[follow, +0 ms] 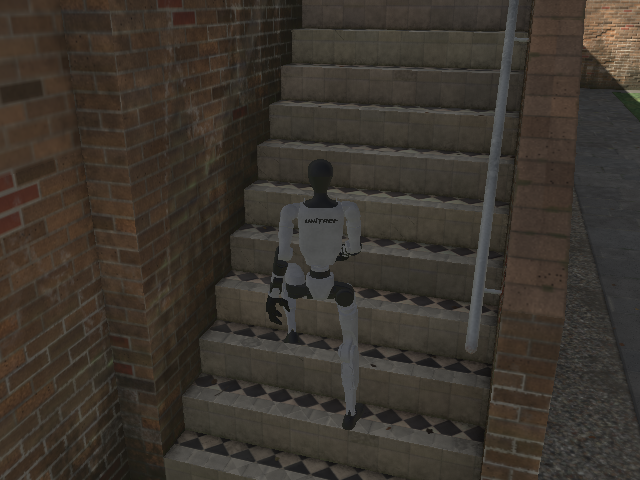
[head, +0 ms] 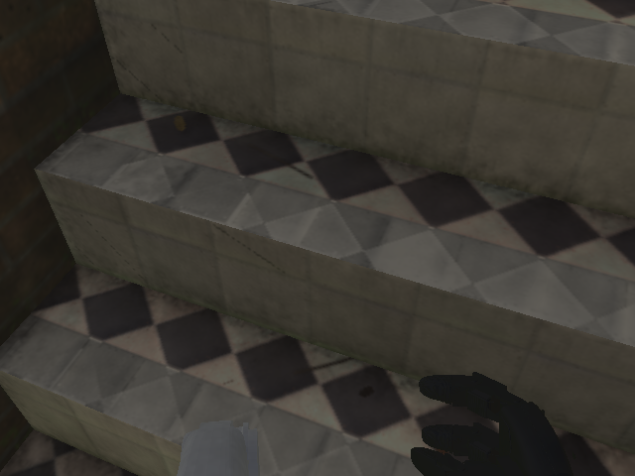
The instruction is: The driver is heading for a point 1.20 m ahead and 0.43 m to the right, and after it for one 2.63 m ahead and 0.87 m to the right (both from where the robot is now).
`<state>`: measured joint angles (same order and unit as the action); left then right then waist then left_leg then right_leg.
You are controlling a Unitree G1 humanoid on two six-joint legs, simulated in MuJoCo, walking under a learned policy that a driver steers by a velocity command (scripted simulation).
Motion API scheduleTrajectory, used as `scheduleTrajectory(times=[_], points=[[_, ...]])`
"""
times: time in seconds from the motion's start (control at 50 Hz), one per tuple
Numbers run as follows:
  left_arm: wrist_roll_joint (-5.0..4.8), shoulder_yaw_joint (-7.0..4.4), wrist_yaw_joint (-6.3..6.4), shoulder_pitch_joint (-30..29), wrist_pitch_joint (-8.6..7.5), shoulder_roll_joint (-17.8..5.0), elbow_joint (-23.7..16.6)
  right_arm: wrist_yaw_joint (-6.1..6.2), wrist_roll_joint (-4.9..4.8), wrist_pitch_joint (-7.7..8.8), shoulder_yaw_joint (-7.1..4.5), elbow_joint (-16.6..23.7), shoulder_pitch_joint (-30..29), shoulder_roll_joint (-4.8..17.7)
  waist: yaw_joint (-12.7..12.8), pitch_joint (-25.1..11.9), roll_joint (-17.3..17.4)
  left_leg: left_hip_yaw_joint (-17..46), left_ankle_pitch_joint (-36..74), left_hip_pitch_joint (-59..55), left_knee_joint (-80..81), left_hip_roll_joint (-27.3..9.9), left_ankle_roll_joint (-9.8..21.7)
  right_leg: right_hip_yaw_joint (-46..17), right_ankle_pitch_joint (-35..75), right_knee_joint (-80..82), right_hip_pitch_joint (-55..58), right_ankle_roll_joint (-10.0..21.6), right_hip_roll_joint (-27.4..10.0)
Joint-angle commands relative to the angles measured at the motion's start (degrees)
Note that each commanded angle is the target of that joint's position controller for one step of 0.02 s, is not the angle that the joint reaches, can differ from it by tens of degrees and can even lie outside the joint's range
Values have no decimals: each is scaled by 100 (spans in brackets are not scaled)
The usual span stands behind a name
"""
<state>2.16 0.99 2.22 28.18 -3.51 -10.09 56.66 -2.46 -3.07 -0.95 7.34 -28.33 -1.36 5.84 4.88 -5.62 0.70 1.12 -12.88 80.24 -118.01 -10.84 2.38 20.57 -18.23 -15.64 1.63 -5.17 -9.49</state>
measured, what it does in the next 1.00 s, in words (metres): climbs, turning right: left foot 0.22 m higher, then right foot 0.21 m higher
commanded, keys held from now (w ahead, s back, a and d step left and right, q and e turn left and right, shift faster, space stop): w+e+shift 1.00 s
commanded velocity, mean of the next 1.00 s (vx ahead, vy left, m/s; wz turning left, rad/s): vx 1.00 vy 0.00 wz -0.67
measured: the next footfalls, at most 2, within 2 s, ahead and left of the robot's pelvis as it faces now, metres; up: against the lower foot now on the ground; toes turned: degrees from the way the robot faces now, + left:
left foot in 0.06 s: +0.19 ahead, +0.18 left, +0.22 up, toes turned +8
right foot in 0.50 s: +0.27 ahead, +0.04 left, +0.43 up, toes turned -17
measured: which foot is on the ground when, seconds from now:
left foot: up 0.00-0.04, down 0.06-0.56, up 0.58-0.78, down 0.80-0.96, up 0.98-1.00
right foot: down 0.00-0.10, up 0.12-0.48, down 0.50-0.68, up 0.70-0.84, down 0.86-1.00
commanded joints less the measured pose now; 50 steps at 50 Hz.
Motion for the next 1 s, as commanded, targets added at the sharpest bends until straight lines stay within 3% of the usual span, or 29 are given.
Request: scheduleTrajectory(times=[0.02,0.06,0.08,0.1,0.12,0.14,0.18,0.22,0.3,0.4,0.44,0.52,0.54,0.56,0.58,0.6,0.62,0.64,0.68,0.7,0.76,0.78,0.82,0.84,0.88,0.94,0.96,0.98,1.0], points=[[-459,-244,90,191,91,-1114,-76,-225,-84,318,344,1210,-2282,-271,-120,1133,-606,-980,-2316,-2608,3569,19,332,-843,3075,2344,-1605,1607,-1210],[-395,-236,-55,885,-74,-1393,430,-102,-21,330,-67,847,-833,283,-735,-195,-1355,-2003,-2706,-5687,4425,1283,470,-1022,9848,704,-980,1929,-1185],[-218,-272,-191,279,-362,-1610,267,-33,237,427,-522,710,871,1085,-1798,-1129,-2014,4,-1902,-7304,4468,1110,999,-1414,12382,-1064,-1704,1704,-1027],[-402,-439,-272,-312,-593,-1943,-32,176,535,320,-932,209,2572,1954,-2593,-2229,-1230,2638,-2050,-8928,6265,65,1375,-1952,11271,-3307,-2714,1304,-651],[-397,-384,-408,-842,-664,-1225,-162,357,536,217,-1228,-678,3738,2651,-2363,-3110,863,5576,-1762,-10077,8861,-1160,1710,-2470,3351,-5860,-3910,996,572],[-443,-525,-561,-2113,-588,-1057,-597,340,699,353,-1025,-1157,3970,2213,-2253,-2443,1024,5530,-2505,-8701,9858,-884,755,-3740,1730,-8635,-4489,1211,1088],[-452,-57,-501,-3533,-334,486,-2264,149,677,450,-604,-1087,1548,814,-873,-72,868,2363,-1625,-6064,8489,-815,371,-3539,1754,-10640,-6014,1409,1028],[-416,125,-618,-2436,-142,705,-2295,40,712,571,-375,-1570,981,-259,46,483,601,741,-455,-5359,7909,-427,52,-3523,1750,-11234,-6331,1633,879],[-441,211,-537,-1381,155,271,-2104,114,909,679,-355,-1872,736,102,822,186,193,-504,1351,-5149,9444,-633,96,-2586,2009,-12376,-6359,1360,1236],[-524,246,-489,-2536,281,-5,-2560,323,927,602,-275,-2033,1205,513,431,848,-249,-1897,2789,-5891,9926,11,-576,-2146,2152,-11476,-7422,1434,1380],[-539,276,-473,-3174,408,-97,-2768,570,661,567,-275,-1982,1555,700,249,555,-236,-2325,4480,-5774,10388,117,-556,-1483,1836,-10122,-6444,1401,1669],[-81,-103,-444,-1345,437,-1025,-2731,895,464,400,-765,-1066,459,2558,1362,-1267,923,-2003,9553,-7575,9097,-336,-4,-1225,-887,-6931,-3467,1262,1333],[-121,-413,-516,-973,327,-1841,-2456,822,659,283,-667,-619,208,2192,1338,-882,69,-2257,10459,-7977,7735,267,-197,-462,242,-6047,-3238,1277,1935],[-136,-456,-515,-611,266,-1862,-2327,778,534,288,-792,-395,274,2430,1263,-1004,-104,-2076,9557,-8149,5840,413,-256,-850,913,-4329,-2836,1670,1563],[-246,-465,-422,-218,274,-1766,-2011,719,446,369,-665,-23,-126,1919,1263,-547,-1464,-1727,4501,-5945,3405,975,-320,-2059,3101,-3001,-1434,2369,1141],[-4,-106,-418,-266,176,-786,-1557,488,455,670,-367,701,-723,908,658,400,-2725,-951,-1203,-4297,1337,1544,-368,-2773,3281,-2103,-1982,2490,1402],[224,136,-430,-462,-67,12,-1626,240,557,855,-241,1767,-1731,633,317,1120,-2768,361,-3198,-3555,609,1292,-401,-3689,2743,-2905,-3577,2016,1431],[66,327,-385,-796,-248,673,-1647,10,728,983,-123,2084,-1591,378,-209,1215,-1253,1000,-3875,-3936,1671,943,-207,-3973,2084,-3649,-5070,1470,1384],[-282,128,-89,-4763,-173,-110,-2926,50,1159,864,-386,345,3735,1171,-3415,108,1647,1765,-2308,-8989,5945,-135,631,-2927,2357,-6209,-9445,-135,2111],[-493,-41,2,-4786,-159,-277,-2965,127,668,630,-473,-286,4374,896,-3253,271,2846,1143,505,-9776,7291,-163,547,-2742,-702,-7531,-10095,201,1988],[-470,296,-84,-4363,-131,162,-3551,132,647,368,-302,-631,1558,452,-957,1589,1840,-1070,2343,-6617,11279,769,565,-1539,-1705,-6535,-7178,565,2029],[-352,231,-311,-3716,-25,77,-3663,116,736,344,-323,-902,856,636,-113,982,1721,-1316,4251,-6013,11507,736,653,-1001,-1524,-7198,-5564,494,2226],[109,-256,-583,-1039,14,-1234,-3079,356,733,430,-841,-840,-426,2249,1270,-1693,1574,-1025,12791,-7297,9547,-9,508,-587,-1473,-8413,-3471,668,2265],[-208,-250,-607,62,40,-1384,-2835,246,624,480,-1100,-954,-788,2755,1589,-2275,2253,-852,12518,-8648,8875,-697,862,-1084,-1803,-7549,-3709,910,1498],[-185,-261,-688,-805,-26,-1353,-2554,421,515,160,-1127,-933,-187,2606,930,-1847,1048,-911,11488,-8585,8518,-621,1104,-1135,-1047,-6355,-3606,1225,1984],[-11,-493,-643,-657,243,-1643,-2339,659,520,93,-1210,-678,-394,2851,1339,-1214,-57,-685,10142,-6945,7266,-205,1172,-1781,-1211,-5051,-2418,1583,2290],[-29,-603,-605,-280,300,-1826,-2075,596,629,188,-1064,-393,-813,2421,1422,-927,-678,-452,6796,-5926,5997,373,1245,-2828,-1371,-4022,-1657,1825,2093],[111,-625,-474,-1176,272,-2041,-2202,453,655,328,-837,-116,-1093,1705,783,-472,-2480,-197,1353,-5466,3677,1825,657,-5774,-2400,-1702,-2572,2633,1168],[200,-352,-350,-1374,64,-1289,-2260,340,653,496,-814,291,-1197,1410,325,83,-2334,802,355,-5464,2269,2254,365,-8029,-3363,-194,-3475,2939,929]])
